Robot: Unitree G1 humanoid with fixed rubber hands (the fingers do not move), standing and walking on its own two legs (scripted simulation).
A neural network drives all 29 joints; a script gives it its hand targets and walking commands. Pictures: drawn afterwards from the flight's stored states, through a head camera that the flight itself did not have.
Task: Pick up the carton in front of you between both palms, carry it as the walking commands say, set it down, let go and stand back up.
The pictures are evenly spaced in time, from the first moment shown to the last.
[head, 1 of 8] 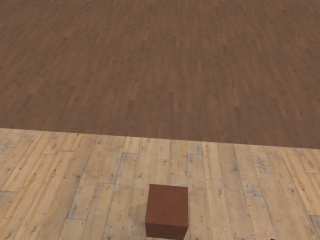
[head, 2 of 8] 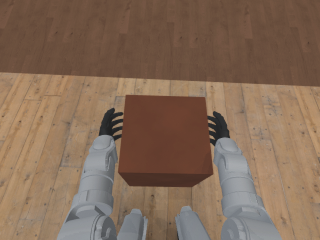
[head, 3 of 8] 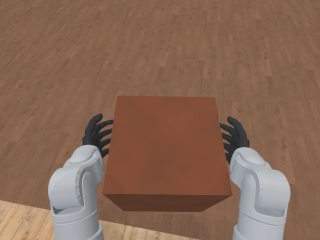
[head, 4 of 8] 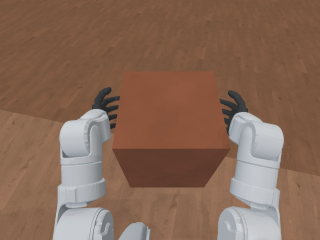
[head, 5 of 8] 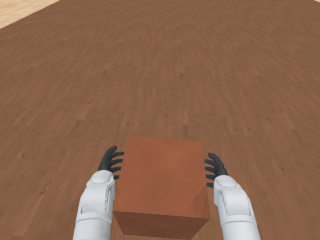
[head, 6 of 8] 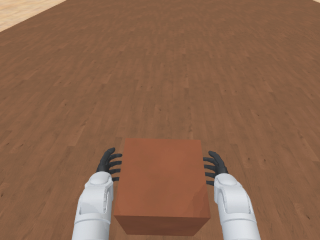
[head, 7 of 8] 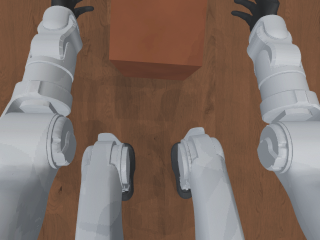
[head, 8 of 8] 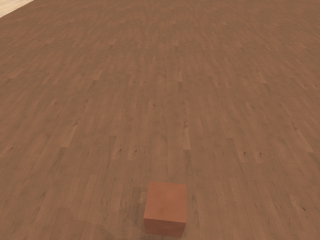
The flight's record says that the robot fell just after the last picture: no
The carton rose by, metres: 1.21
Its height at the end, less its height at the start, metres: +0.49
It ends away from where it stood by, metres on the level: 5.27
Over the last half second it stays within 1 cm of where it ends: yes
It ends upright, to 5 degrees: yes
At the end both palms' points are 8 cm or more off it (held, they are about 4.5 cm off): yes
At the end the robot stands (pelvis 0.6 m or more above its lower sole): yes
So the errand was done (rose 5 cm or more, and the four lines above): yes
